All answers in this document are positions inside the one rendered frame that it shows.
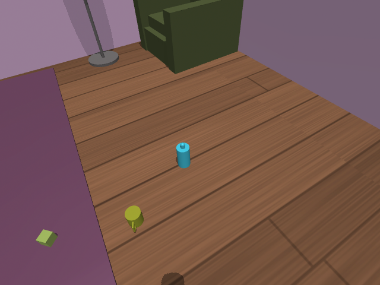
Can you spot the armchair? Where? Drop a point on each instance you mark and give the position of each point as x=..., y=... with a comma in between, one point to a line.
x=187, y=33

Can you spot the floor lamp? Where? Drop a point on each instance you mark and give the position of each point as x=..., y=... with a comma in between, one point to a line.
x=102, y=58

